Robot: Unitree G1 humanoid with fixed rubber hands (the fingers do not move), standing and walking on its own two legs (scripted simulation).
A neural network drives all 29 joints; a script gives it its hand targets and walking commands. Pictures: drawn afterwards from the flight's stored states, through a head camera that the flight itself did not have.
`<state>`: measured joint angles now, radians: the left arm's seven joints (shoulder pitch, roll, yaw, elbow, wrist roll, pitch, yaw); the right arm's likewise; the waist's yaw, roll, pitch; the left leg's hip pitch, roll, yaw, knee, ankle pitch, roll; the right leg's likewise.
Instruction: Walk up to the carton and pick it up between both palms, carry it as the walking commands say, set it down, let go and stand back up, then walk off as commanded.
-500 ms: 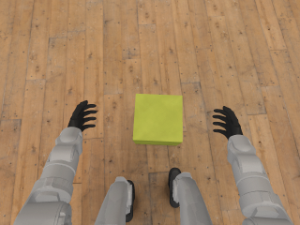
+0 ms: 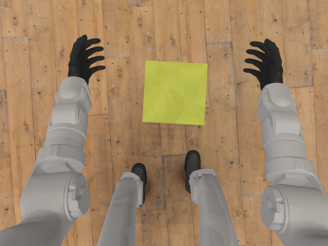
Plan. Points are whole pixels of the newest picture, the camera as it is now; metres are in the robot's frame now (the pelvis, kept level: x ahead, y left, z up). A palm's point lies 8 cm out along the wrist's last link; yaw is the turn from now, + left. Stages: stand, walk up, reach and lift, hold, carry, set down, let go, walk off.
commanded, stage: reach and lift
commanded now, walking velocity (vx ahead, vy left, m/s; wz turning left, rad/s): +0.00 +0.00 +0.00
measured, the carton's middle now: (173, 96) +0.49 -0.03 -0.57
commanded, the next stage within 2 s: none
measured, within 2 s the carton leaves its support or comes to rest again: neither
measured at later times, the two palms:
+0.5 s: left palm (106, 87) +0.47 +0.18 -0.27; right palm (243, 91) +0.46 -0.22 -0.27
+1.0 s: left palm (119, 98) +0.46 +0.18 -0.42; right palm (223, 99) +0.46 -0.20 -0.42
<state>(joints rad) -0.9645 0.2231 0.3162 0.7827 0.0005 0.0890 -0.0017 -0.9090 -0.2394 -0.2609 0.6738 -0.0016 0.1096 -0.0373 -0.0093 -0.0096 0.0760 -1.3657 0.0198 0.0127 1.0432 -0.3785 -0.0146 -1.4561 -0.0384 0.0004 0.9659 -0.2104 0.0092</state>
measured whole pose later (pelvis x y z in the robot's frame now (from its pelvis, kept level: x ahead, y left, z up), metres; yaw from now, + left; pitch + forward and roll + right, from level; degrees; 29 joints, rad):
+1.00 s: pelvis -0.08 +0.01 -0.23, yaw +1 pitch +32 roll +0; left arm -1.44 0.33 0.12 0.97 -0.15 0.16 0.16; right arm -1.39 -0.41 -0.18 0.97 0.19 0.13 -0.13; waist -0.01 0.00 0.52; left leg -1.97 -0.01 -0.03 2.01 -0.60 -0.02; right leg -2.07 -0.06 0.01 1.88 -0.37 0.00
